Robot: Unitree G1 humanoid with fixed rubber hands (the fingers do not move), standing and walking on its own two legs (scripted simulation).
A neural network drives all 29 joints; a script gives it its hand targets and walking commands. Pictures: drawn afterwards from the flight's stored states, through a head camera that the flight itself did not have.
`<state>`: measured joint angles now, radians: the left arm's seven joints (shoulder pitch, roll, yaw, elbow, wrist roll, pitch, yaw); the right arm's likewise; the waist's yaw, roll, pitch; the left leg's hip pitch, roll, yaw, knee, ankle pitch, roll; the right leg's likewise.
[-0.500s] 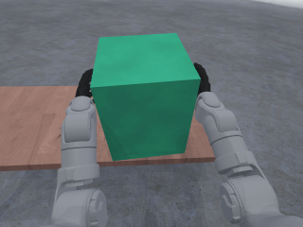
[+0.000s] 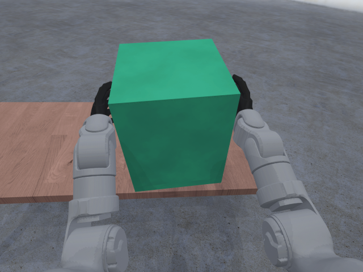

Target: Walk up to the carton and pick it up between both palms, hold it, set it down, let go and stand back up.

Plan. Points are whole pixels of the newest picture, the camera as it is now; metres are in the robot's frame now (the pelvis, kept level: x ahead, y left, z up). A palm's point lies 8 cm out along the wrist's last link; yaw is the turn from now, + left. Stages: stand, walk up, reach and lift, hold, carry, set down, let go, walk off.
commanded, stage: hold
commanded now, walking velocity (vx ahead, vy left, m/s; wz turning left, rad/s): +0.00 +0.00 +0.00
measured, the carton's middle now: (172, 116) +0.38 +0.01 +0.19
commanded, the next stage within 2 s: none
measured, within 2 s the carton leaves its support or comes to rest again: neither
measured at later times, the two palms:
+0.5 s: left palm (101, 118) +0.36 +0.16 +0.20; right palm (240, 112) +0.36 -0.13 +0.21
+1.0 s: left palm (101, 118) +0.36 +0.16 +0.20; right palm (240, 113) +0.36 -0.13 +0.21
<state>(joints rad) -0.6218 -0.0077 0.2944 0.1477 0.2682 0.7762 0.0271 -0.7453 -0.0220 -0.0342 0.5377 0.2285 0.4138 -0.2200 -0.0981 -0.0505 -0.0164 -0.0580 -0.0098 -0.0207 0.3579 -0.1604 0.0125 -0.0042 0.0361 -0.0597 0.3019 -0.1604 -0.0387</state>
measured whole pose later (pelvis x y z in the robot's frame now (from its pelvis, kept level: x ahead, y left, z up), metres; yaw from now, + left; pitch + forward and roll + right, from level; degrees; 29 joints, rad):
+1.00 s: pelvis +0.00 +0.00 +0.00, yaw +0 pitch -8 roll -1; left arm -0.62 -0.01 0.29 0.13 0.27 0.78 0.03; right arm -0.74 -0.02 -0.03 0.52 0.23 0.41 -0.21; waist -0.10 -0.04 0.00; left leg -0.05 -0.01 -0.02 0.36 -0.16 0.02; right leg 0.00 0.04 -0.05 0.30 -0.16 -0.04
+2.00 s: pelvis +0.00 +0.00 +0.00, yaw +0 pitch -8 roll -1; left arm -0.62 -0.01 0.29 0.14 0.27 0.78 0.03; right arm -0.74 -0.02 -0.03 0.54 0.23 0.41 -0.22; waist -0.09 -0.04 -0.01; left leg -0.05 -0.02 -0.02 0.35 -0.16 0.02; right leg 0.00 0.04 -0.05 0.30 -0.16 -0.03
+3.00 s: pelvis +0.00 +0.00 +0.00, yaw +0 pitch -8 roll -1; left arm -0.61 -0.01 0.28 0.12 0.26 0.78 0.04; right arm -0.73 -0.03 -0.02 0.52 0.24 0.41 -0.22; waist -0.10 -0.05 -0.01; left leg -0.05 -0.02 -0.03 0.36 -0.16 0.02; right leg 0.00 0.04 -0.05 0.30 -0.16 -0.03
